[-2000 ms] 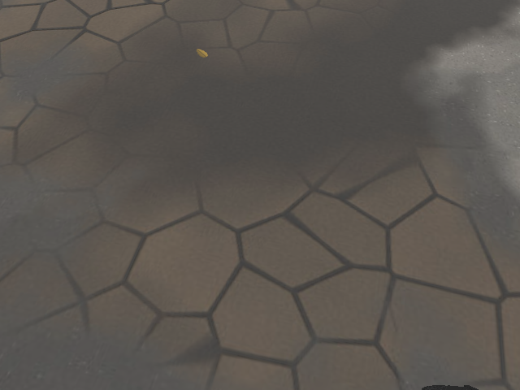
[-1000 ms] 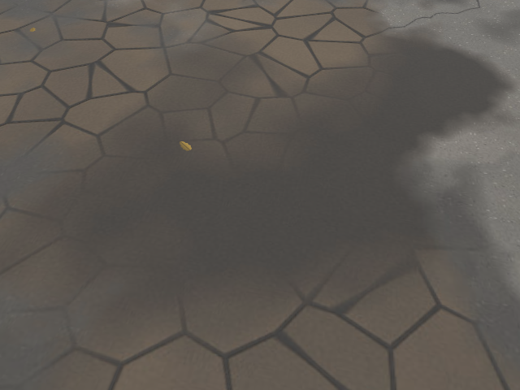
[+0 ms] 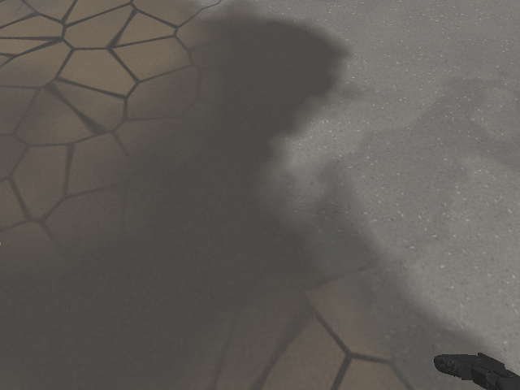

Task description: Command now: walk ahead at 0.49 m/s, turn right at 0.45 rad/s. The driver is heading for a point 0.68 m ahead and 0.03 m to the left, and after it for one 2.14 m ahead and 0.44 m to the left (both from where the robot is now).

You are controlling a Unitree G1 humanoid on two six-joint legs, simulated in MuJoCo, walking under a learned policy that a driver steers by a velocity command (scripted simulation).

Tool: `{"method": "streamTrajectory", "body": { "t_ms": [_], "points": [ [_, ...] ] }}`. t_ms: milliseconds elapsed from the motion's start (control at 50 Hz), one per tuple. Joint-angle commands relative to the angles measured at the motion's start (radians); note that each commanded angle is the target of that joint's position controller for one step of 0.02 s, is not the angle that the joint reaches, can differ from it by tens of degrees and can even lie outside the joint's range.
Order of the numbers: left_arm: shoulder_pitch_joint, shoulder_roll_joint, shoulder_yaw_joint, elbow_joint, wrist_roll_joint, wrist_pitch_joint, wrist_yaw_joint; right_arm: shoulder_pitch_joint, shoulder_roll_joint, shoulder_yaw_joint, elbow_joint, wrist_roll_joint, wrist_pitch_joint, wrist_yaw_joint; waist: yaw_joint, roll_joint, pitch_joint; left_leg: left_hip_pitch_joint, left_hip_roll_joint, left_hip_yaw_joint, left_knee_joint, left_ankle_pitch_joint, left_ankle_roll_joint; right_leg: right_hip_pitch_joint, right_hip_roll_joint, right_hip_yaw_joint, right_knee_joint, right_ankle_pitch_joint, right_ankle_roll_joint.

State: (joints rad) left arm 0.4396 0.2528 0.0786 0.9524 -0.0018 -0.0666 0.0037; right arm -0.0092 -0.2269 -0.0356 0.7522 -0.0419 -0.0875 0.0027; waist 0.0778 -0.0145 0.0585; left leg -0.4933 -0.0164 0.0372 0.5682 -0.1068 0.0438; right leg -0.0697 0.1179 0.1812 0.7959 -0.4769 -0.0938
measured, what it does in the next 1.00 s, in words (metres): walks ahead: right foot, then left foot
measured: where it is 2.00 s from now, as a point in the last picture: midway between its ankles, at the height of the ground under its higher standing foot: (315, 315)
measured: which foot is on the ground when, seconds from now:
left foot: down 0.00-0.48, up 0.50-0.98, down 1.00-1.00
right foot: up 0.00-0.44, down 0.46-1.00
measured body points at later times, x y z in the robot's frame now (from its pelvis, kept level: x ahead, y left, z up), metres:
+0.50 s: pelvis +0.26 -0.04 +0.01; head +0.29 -0.05 +0.46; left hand +0.49 +0.16 -0.08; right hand +0.19 -0.28 -0.14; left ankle +0.12 +0.10 -0.69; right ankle +0.34 -0.12 -0.72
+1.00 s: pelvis +0.53 -0.04 +0.00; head +0.56 -0.03 +0.45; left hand +0.48 +0.21 -0.14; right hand +0.71 -0.27 -0.11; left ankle +0.65 +0.02 -0.72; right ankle +0.34 -0.12 -0.71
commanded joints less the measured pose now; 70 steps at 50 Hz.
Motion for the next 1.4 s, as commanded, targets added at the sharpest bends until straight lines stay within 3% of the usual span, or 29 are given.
{"method": "streamTrajectory", "body": {
  "t_ms": [20,40,80,180,280,340,400,440,460,480,500,520,540,560,580,640,760,900,960,980,1000,1020,1040,1080,1100,1140,1180,1300,1400],
  "points": [
    [0.052,0.088,0.009,-0.082,0.013,-0.007,-0.002,0.262,-0.162,-0.058,0.011,-0.002,0.008,-0.008,-0.097,0.142,-0.236,0.619,0.413,-0.695,-0.311,-0.408,0.188,-0.549,-0.077,-0.056,0.529,0.069,-0.007],
    [-0.017,0.074,0.003,-0.09,0.025,-0.006,-0.011,0.218,-0.098,-0.041,0.012,0.004,0.004,-0.002,-0.099,0.044,-0.143,0.487,0.357,-0.541,-0.327,-0.332,0.171,-0.532,-0.111,-0.069,0.477,0.141,-0.004],
    [-0.054,0.046,-0.002,-0.104,0.042,0.007,-0.028,0.237,-0.072,-0.029,0.048,0.005,-0.006,-0.002,-0.073,0.083,-0.073,0.35,0.278,-0.354,-0.367,-0.138,0.14,-0.478,-0.145,-0.072,0.394,0.163,0.006],
    [-0.15,0.03,-0.014,-0.141,0.049,0.03,-0.047,0.329,-0.101,-0.033,0.107,0.026,-0.043,0.014,-0.059,0.088,-0.048,0.345,0.264,-0.201,-0.423,0.094,0.168,-0.543,-0.166,-0.104,0.26,0.236,0.029],
    [-0.365,0.0,-0.046,-0.208,0.039,0.019,-0.065,0.386,-0.109,-0.033,0.137,0.031,-0.032,0.017,-0.096,0.093,-0.006,0.321,0.204,-0.067,-0.453,0.132,0.142,-0.487,-0.189,-0.213,-0.059,0.408,0.057],
    [-0.437,0.018,-0.047,-0.231,0.033,0.016,-0.058,0.445,-0.137,-0.038,0.16,0.031,-0.025,0.017,-0.12,0.102,-0.001,0.381,0.228,-0.065,-0.423,0.192,0.132,-0.44,-0.171,-0.245,-0.164,0.398,0.052],
    [-0.441,0.036,-0.041,-0.239,0.037,0.009,-0.047,0.467,-0.151,-0.042,0.178,0.027,-0.01,0.01,-0.112,0.111,0.0,0.461,0.262,-0.071,-0.348,0.294,0.121,-0.39,-0.147,-0.259,-0.238,0.317,0.021],
    [-0.271,0.053,-0.026,-0.178,0.051,-0.005,-0.036,0.465,-0.146,-0.038,0.189,0.033,0.003,0.007,-0.033,0.07,-0.08,0.453,0.216,-0.013,-0.116,0.479,0.091,-0.153,-0.094,-0.279,-0.354,0.32,-0.013],
    [-0.103,0.102,-0.007,-0.129,0.067,-0.017,-0.025,0.46,-0.119,-0.028,0.176,0.035,0.005,0.005,0.028,0.023,-0.189,0.332,0.17,0.023,0.091,0.362,0.066,0.083,-0.172,-0.188,-0.359,0.288,-0.048],
    [0.029,0.211,0.018,-0.118,0.085,-0.022,-0.011,0.479,-0.031,-0.004,0.118,0.056,0.003,0.01,0.054,-0.174,-0.314,0.027,0.061,0.091,0.437,-0.064,0.019,0.355,-0.47,0.213,-0.427,0.152,-0.133],
    [0.036,0.232,0.03,-0.101,0.042,-0.005,-0.009,0.498,-0.087,-0.024,0.125,0.045,0.007,0.004,0.036,-0.221,-0.333,-0.141,-0.015,0.007,0.614,-0.412,0.022,0.36,-0.551,0.471,-0.536,0.167,-0.194],
    [-0.053,0.173,0.015,-0.112,0.025,0.0,-0.012,0.433,-0.12,-0.035,0.12,0.032,0.013,0.003,-0.002,-0.109,-0.196,-0.2,0.054,-0.054,0.659,-0.347,0.035,0.259,-0.498,0.326,-0.529,0.172,-0.173],
    [-0.122,0.112,-0.001,-0.121,0.022,-0.006,-0.017,0.388,-0.096,-0.029,0.114,0.032,0.008,0.011,-0.025,-0.067,-0.113,-0.187,0.084,-0.061,0.625,-0.27,0.037,0.134,-0.448,0.213,-0.557,0.236,-0.151],
    [-0.166,0.076,-0.01,-0.124,0.023,-0.011,-0.019,0.378,-0.079,-0.028,0.12,0.033,0.011,0.015,-0.057,-0.053,-0.071,-0.141,0.111,-0.059,0.569,-0.222,0.033,0.045,-0.396,0.122,-0.595,0.281,-0.115],
    [-0.177,0.055,-0.017,-0.115,0.019,-0.018,-0.017,0.385,-0.074,-0.029,0.126,0.017,0.023,0.019,-0.082,-0.068,-0.046,-0.101,0.125,-0.056,0.532,-0.2,0.022,-0.017,-0.361,0.062,-0.619,0.338,-0.094],
    [-0.13,0.064,-0.014,-0.081,0.012,-0.038,-0.013,0.378,-0.054,-0.029,0.132,0.005,0.048,0.036,-0.107,-0.05,-0.045,-0.087,0.123,-0.034,0.507,-0.136,-0.002,-0.037,-0.328,-0.025,-0.652,0.507,-0.103],
    [-0.033,0.069,-0.016,-0.026,0.011,-0.04,-0.011,0.148,-0.044,-0.02,0.063,0.011,0.054,0.041,-0.073,-0.042,0.017,-0.2,0.13,-0.002,0.287,0.05,-0.033,0.014,-0.301,-0.129,-0.688,0.602,-0.108],
    [0.027,0.075,-0.021,0.025,0.027,-0.04,0.011,0.013,-0.039,-0.006,0.01,0.013,0.043,0.043,-0.046,-0.038,0.066,-0.128,0.062,0.04,0.047,0.072,0.046,0.144,-0.344,-0.266,-0.633,0.805,-0.065],
    [-0.011,0.114,-0.013,0.026,0.027,-0.029,0.029,0.176,-0.064,-0.021,0.054,0.0,0.025,0.03,-0.112,-0.066,-0.04,0.073,-0.043,0.107,0.0,-0.015,0.095,0.186,-0.327,-0.319,-0.324,1.274,-0.024],
    [-0.026,0.127,-0.009,0.02,0.02,-0.021,0.032,0.311,-0.083,-0.033,0.097,-0.007,0.014,0.027,-0.166,-0.053,-0.115,0.229,-0.069,0.104,-0.084,0.066,0.115,0.145,-0.3,-0.341,-0.122,1.215,-0.001],
    [-0.033,0.124,-0.012,-0.005,0.007,-0.022,0.034,0.426,-0.152,-0.054,0.122,-0.023,0.005,0.02,-0.212,-0.004,-0.204,0.462,0.043,-0.024,-0.089,0.303,0.16,-0.044,-0.252,-0.357,0.148,0.899,0.03],
    [0.072,0.011,-0.033,-0.047,-0.017,-0.024,0.024,0.418,-0.274,-0.084,0.102,-0.023,0.008,0.013,-0.129,0.245,-0.349,0.807,0.389,-0.454,0.003,0.907,0.342,-0.425,-0.065,-0.357,0.567,-0.074,0.08],
    [0.043,0.088,-0.015,-0.05,0.002,-0.015,0.025,0.462,-0.274,-0.091,0.101,0.045,0.022,0.016,-0.161,0.121,-0.484,0.83,0.417,-0.588,-0.069,1.016,0.408,-0.479,-0.055,-0.162,0.681,-0.101,0.084],
    [-0.097,0.072,-0.022,-0.088,0.013,-0.016,0.022,0.299,-0.171,-0.066,0.071,0.051,0.039,0.005,-0.119,0.025,-0.209,0.556,0.324,-0.389,-0.159,0.822,0.331,-0.545,-0.148,-0.144,0.588,0.054,0.088],
    [-0.126,0.075,-0.018,-0.095,0.027,-0.007,0.021,0.269,-0.133,-0.055,0.068,0.051,0.046,0.0,-0.094,0.004,-0.137,0.453,0.271,-0.342,-0.198,0.751,0.288,-0.525,-0.168,-0.14,0.526,0.078,0.095],
    [-0.099,0.058,-0.017,-0.103,0.042,0.037,0.017,0.259,-0.114,-0.046,0.067,0.05,0.053,-0.006,-0.052,0.023,-0.122,0.325,0.214,-0.28,-0.237,0.702,0.248,-0.434,-0.174,-0.141,0.427,0.09,0.115],
    [-0.094,0.039,-0.021,-0.113,0.037,0.062,0.018,0.268,-0.155,-0.058,0.063,0.037,0.048,-0.001,-0.038,0.031,-0.145,0.287,0.186,-0.256,-0.237,0.722,0.235,-0.409,-0.159,-0.154,0.375,0.113,0.129],
    [-0.243,0.078,-0.01,-0.177,0.036,0.094,0.024,0.305,-0.189,-0.072,0.035,0.036,0.077,-0.008,-0.084,0.086,-0.136,0.288,0.147,-0.342,-0.279,0.291,0.164,-0.503,-0.163,-0.132,0.246,0.209,0.153],
    [-0.331,0.09,-0.01,-0.217,0.027,0.099,0.031,0.342,-0.199,-0.081,0.019,0.03,0.097,-0.016,-0.12,0.108,-0.1,0.36,0.152,-0.462,-0.284,0.057,0.163,-0.562,-0.147,-0.096,0.142,0.185,0.156]
  ]
}}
